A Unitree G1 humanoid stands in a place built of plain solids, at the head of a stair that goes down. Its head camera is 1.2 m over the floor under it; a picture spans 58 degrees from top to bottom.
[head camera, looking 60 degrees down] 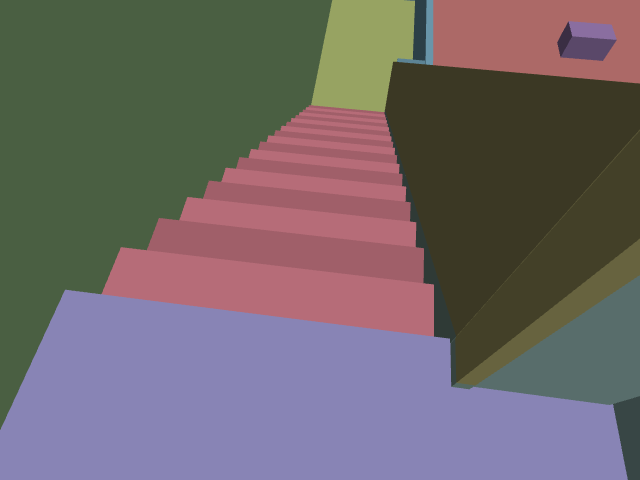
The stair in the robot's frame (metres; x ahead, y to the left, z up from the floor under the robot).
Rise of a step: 0.19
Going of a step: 0.25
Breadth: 1.15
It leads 8 degrees to the right of straight ahead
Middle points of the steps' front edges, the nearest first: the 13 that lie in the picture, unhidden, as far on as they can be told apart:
0.45 0.20 0.00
0.70 0.17 -0.19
0.95 0.13 -0.38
1.20 0.10 -0.57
1.45 0.07 -0.77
1.71 0.03 -0.96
1.96 0.00 -1.15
2.21 -0.03 -1.34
2.46 -0.07 -1.53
2.71 -0.10 -1.72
2.96 -0.13 -1.92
3.21 -0.17 -2.11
3.46 -0.20 -2.30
